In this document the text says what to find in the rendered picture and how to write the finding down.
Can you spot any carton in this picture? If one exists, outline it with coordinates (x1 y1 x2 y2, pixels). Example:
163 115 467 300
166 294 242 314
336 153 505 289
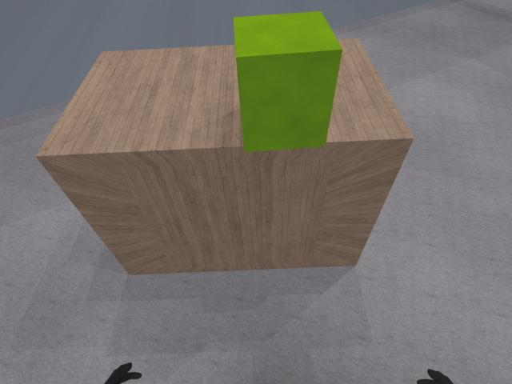
234 11 342 152

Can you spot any robot left hand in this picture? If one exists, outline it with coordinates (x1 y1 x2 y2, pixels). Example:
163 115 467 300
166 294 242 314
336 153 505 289
104 362 142 384

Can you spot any pedestal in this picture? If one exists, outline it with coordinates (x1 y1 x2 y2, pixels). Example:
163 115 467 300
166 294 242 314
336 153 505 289
35 38 414 275

